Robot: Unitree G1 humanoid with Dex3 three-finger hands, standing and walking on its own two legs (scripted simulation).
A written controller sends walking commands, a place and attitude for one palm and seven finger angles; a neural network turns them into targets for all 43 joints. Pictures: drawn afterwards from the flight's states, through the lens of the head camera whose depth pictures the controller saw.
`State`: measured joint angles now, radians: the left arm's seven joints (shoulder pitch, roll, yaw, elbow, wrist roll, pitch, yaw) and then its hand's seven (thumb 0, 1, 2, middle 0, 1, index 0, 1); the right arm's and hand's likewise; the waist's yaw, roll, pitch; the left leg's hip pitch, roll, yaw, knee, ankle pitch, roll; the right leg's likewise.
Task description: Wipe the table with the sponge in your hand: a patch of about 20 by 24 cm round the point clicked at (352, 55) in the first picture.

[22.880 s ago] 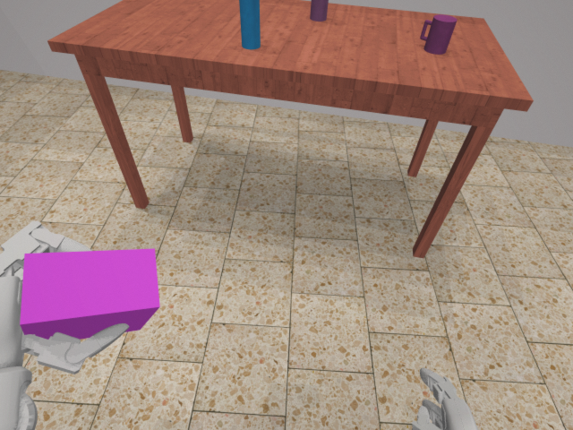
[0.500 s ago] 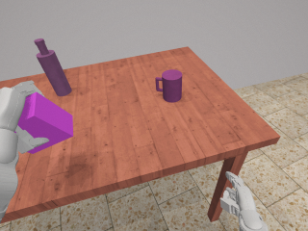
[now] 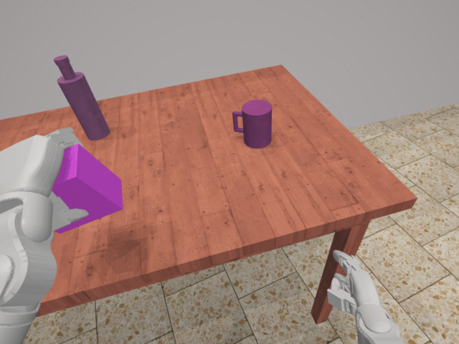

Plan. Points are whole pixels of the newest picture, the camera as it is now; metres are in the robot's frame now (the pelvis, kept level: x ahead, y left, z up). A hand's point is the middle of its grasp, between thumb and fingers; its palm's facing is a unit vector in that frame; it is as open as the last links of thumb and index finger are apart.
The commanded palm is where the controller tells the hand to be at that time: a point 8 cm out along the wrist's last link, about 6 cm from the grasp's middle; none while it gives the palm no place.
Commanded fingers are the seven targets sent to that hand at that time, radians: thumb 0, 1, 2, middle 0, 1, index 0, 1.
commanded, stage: turn the palm down, sponge in hand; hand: left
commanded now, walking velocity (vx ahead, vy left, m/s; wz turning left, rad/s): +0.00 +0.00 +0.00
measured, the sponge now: (76, 196) +0.25 +0.30 +0.17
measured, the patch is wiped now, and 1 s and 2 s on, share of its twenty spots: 0.00 0.00 0.00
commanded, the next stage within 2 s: move the sponge above the wiping area in 0.32 s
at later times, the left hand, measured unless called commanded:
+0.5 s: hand (102, 199) +0.25 +0.24 +0.18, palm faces +0.16 -0.13 -0.98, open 10.1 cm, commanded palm +0.20 +0.26 +0.27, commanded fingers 0.00 0.10 1.30 -1.20 -1.60 -1.20 -1.60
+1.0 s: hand (112, 193) +0.27 +0.24 +0.17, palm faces +0.15 -0.08 -0.99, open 10.1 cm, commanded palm +0.22 +0.26 +0.26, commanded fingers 0.00 0.10 1.30 -1.20 -1.60 -1.20 -1.60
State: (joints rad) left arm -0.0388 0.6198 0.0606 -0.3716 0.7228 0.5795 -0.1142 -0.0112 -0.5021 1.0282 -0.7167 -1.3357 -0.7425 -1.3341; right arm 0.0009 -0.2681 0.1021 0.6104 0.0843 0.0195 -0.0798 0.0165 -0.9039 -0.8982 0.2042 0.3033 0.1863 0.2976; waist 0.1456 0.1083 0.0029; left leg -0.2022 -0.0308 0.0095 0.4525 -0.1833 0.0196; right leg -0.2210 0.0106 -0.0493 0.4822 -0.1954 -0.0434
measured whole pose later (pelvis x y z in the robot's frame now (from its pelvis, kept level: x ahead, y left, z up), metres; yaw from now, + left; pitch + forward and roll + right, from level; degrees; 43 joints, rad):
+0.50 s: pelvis +0.00 -0.02 +0.00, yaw -1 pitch -4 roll +1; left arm 0.02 0.61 -0.04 -0.37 0.75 0.52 -0.14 -0.01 -0.50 1.03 -0.72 -1.33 -0.75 -1.33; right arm -0.01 -0.28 0.08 0.63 0.06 -0.01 -0.09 0.02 -0.90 -0.90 0.20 0.30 0.21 0.31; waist 0.14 0.12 0.00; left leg -0.20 0.00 0.01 0.48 -0.20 -0.01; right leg -0.22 0.04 -0.05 0.51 -0.22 -0.08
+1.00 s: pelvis +0.02 -0.01 +0.00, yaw -1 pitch -4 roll +1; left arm 0.01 0.61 -0.11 -0.36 0.82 0.45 -0.11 -0.01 -0.50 1.03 -0.72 -1.32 -0.75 -1.32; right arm 0.00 -0.27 0.06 0.65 0.04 -0.04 -0.09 0.02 -0.90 -0.90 0.20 0.30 0.19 0.30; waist 0.15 0.10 0.00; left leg -0.16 -0.02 0.02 0.45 -0.21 0.01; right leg -0.20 0.03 -0.03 0.50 -0.23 -0.06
